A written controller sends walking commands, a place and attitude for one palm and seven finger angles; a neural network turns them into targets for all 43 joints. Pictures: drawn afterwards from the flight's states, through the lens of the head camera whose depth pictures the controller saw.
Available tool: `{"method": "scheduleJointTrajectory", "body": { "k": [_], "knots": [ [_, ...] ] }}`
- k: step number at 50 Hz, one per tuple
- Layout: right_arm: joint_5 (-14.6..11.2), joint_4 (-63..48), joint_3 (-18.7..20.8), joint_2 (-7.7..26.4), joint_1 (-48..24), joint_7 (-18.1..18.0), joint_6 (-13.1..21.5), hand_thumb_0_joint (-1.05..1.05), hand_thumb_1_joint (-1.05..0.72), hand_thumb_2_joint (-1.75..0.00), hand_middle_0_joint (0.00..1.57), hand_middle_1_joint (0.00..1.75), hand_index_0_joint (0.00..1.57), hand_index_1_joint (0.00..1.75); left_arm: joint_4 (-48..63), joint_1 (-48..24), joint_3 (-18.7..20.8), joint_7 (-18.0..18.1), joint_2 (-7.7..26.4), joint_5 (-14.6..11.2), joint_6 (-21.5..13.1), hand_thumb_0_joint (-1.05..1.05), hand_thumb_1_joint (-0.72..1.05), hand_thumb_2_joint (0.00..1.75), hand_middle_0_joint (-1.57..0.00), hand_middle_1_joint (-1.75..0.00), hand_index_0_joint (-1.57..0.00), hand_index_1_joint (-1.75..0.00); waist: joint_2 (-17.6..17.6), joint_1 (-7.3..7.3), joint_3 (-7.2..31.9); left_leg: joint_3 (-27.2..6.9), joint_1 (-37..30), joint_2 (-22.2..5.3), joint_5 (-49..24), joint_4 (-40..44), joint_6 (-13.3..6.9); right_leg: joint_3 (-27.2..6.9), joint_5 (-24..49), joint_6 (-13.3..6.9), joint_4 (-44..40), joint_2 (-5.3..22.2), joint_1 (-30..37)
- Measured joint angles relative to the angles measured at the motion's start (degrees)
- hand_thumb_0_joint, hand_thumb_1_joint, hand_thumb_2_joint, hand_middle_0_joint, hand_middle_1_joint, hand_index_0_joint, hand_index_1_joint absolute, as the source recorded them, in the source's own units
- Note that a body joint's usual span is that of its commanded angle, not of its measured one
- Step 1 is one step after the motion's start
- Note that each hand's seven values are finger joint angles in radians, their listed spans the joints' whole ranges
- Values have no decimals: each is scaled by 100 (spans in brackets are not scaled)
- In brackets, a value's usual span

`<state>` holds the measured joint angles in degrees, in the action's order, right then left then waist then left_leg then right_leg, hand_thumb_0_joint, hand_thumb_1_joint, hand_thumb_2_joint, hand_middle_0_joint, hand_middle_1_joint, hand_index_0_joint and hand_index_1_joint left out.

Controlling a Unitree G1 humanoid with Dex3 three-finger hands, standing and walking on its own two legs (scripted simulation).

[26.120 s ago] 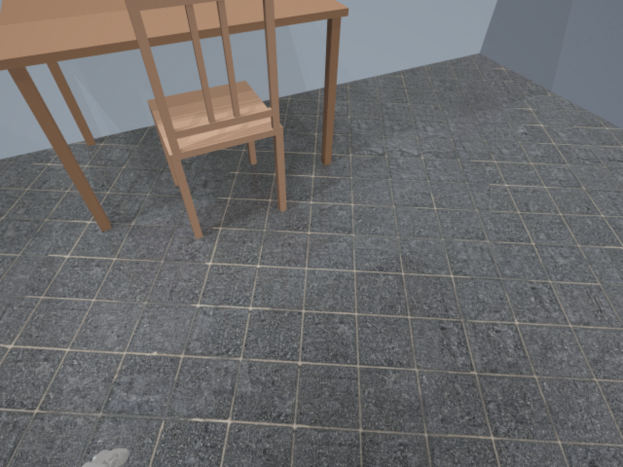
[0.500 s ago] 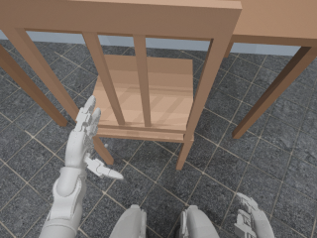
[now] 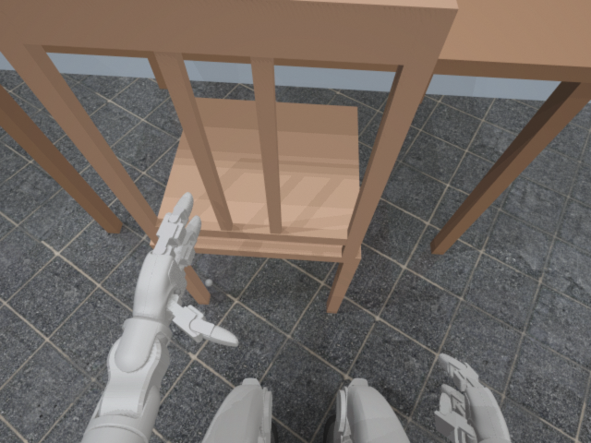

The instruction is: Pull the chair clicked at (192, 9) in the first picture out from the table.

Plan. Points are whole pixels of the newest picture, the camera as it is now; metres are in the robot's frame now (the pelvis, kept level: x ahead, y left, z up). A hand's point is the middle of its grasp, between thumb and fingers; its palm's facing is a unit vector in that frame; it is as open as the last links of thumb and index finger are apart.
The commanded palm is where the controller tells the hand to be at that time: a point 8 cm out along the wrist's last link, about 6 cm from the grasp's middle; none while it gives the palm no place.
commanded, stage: aim the fingers beside a spindle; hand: left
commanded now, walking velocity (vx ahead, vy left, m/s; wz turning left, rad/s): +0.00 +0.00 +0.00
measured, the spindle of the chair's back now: (206, 165) +0.47 +0.14 +0.05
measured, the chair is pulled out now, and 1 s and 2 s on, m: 0.00 0.00 0.00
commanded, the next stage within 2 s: push the fingers through the gap in 1.22 s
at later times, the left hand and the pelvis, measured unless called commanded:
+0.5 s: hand (197, 266) +0.33 +0.14 +0.03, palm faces -0.03 -1.00 -0.05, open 16.9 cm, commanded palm +0.30 +0.19 +0.01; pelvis +0.00 -0.01 +0.00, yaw +0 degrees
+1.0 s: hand (204, 281) +0.31 +0.13 +0.02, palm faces -0.09 -1.00 -0.02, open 16.9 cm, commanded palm +0.31 +0.19 +0.02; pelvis +0.00 -0.01 +0.00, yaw +0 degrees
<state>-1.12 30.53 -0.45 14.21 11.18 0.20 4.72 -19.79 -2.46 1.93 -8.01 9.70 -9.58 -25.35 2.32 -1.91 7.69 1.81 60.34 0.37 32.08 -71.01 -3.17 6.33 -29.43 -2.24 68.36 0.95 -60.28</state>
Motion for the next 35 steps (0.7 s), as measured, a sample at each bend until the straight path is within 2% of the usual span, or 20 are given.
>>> {"method": "scheduleJointTrajectory", "body": {
  "k": [4, 8, 12, 15, 19, 23, 28, 31, 35],
  "knots": [
    [26, 13, 27, -29, 61, -13, 31, 1, -91, -90, 20, 30, 21, 30, 597, 385, -72, 131, -29, 15, -230, -1, -50, 30, -6, -8, -6, -8, 3, 44, 9, 22, -163, -2, -23, 122, 5, -27, 25, 9, -106, -11, 147],
    [16, 98, -34, -7, 61, 14, -1, 1, -91, -90, 20, 30, 21, 30, 292, 227, 65, 223, 6, 82, -398, -1, -50, 30, -6, -8, -6, -8, -4, 81, 123, -5, -160, 12, -27, 122, 9, -1, 10, -4, -98, 2, 153],
    [-18, 82, -59, 27, -26, 18, -30, 1, -91, -90, 20, 30, 21, 30, -294, -108, 125, 73, 64, 55, -175, -1, -50, 30, -6, -8, -6, -8, -22, 48, 106, -49, 12, 10, 0, -29, 25, 47, -27, -36, 39, 9, 1],
    [-17, 24, -18, 29, -68, -30, 3, 1, -91, -90, 20, 30, 21, 30, -174, -61, 31, -31, 61, 12, -34, -1, -50, 30, -6, -8, -6, -8, -11, 11, 7, -63, 56, -7, 10, -81, 35, 62, -26, -45, 70, -5, -33],
    [20, 50, 23, 15, -47, -76, 74, 1, -91, -90, 20, 30, 21, 30, 360, 123, -53, 53, 37, 14, -173, -1, -50, 30, -6, -8, -6, -8, 7, 18, -43, -47, -43, -19, -10, 0, 43, 42, 3, -39, -9, -22, 55],
    [24, 142, -31, 10, 0, -45, 36, 1, -91, -90, 20, 30, 21, 30, 187, -61, 149, 172, 66, 41, -353, -1, -50, 30, -7, -8, -6, -8, -5, 42, 69, -33, -97, -18, -30, 77, 49, 25, 13, -45, -59, -26, 92],
    [-30, 116, -78, 36, 5, 1, -33, 1, -91, -90, 20, 30, 21, 30, -571, -411, 307, -4, 157, -15, -64, -1, -50, 30, -6, -8, -6, -8, -23, -3, 98, -51, 42, -20, -7, -13, 61, 46, -20, -71, 33, -24, -44],
    [-30, 38, -23, 41, 22, -34, 6, 1, -91, -90, 20, 30, 21, 30, -336, -213, 183, -120, 129, -71, 77, -1, -49, 30, -6, -8, -6, -8, 7, -40, 3, -60, 49, -31, 3, -27, 62, 53, -17, -69, 28, -36, -43],
    [10, 60, 45, 21, 98, -67, 109, 1, -91, -90, 20, 30, 21, 30, 448, 245, -16, -21, 23, -66, -139, -1, -49, 30, -6, -8, -6, -8, 32, -4, -35, -28, -131, -27, -23, 120, 60, 15, 12, -48, -104, -42, 120]
  ]
}}
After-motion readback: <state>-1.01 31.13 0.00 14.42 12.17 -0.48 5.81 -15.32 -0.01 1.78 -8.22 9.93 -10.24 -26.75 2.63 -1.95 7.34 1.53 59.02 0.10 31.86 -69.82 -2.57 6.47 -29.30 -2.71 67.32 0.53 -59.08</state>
